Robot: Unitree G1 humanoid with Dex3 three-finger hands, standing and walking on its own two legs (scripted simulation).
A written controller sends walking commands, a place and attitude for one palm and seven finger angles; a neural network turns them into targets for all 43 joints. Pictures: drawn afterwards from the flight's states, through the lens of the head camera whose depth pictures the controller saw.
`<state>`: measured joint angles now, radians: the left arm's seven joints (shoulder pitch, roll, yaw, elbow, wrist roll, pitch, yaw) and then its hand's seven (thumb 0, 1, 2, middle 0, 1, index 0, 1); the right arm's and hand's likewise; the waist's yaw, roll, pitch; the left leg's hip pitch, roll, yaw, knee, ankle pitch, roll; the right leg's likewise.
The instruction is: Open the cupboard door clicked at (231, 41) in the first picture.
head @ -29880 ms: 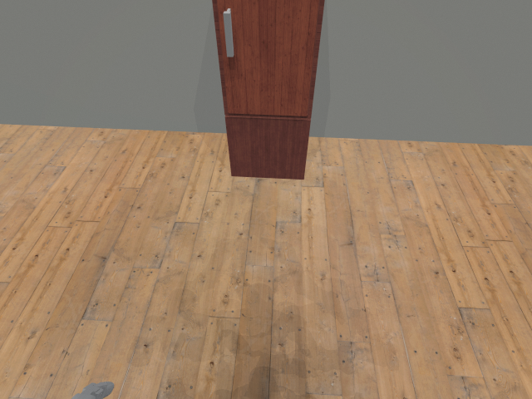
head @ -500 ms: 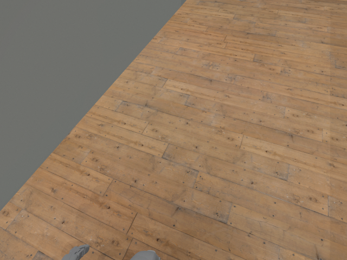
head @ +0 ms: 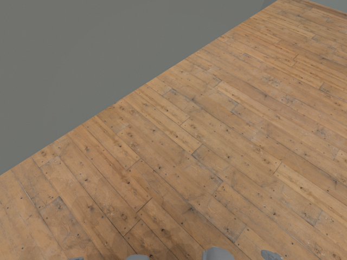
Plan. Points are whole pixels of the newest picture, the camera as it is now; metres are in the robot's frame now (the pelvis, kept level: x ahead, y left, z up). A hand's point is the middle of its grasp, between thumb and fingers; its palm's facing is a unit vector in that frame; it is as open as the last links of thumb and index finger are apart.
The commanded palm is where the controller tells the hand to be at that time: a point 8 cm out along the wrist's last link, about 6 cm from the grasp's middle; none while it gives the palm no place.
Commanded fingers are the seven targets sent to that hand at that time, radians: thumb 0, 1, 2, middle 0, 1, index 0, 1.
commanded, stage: turn to face it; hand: left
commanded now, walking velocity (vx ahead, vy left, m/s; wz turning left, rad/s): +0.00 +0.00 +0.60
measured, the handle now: out of the picture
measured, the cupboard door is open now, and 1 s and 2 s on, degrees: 46 46 46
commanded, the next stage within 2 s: none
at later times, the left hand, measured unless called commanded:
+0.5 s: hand out of the picture +0.02 +0.16 -0.18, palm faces +0.33 -0.92 -0.20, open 7.4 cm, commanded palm none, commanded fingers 0.00 0.90 0.90 -0.20 -0.30 -0.20 -0.30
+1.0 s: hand out of the picture -0.01 +0.11 -0.14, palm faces +0.58 -0.77 -0.28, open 7.4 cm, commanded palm none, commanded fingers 0.00 0.90 0.90 -0.20 -0.30 -0.20 -0.30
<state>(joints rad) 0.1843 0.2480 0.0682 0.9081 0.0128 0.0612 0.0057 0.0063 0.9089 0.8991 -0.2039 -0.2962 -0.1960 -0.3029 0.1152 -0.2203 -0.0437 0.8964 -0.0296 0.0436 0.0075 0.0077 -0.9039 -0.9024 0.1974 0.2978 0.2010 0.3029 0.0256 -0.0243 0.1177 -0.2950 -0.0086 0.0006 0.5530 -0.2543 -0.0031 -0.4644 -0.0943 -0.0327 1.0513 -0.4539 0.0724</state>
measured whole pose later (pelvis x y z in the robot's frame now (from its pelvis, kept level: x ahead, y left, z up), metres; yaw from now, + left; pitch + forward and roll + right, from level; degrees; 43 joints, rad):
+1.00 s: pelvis +0.05 -0.09 +0.01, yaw +37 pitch +0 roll +3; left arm 0.22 0.20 0.03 0.87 0.02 0.02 0.02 0.00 0.91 0.90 -0.20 -0.30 -0.20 -0.30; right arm 0.14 -0.26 -0.09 0.92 -0.02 0.08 0.03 0.01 -0.91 -0.90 0.19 0.30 0.20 0.30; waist -0.01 -0.01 0.11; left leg -0.47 0.00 0.04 1.02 -0.45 -0.06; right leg -0.22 -0.12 -0.14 0.52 -0.30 0.00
